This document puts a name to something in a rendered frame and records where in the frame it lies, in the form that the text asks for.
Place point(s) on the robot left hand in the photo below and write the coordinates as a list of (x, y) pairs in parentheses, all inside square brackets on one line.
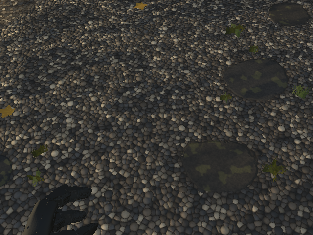
[(47, 219)]

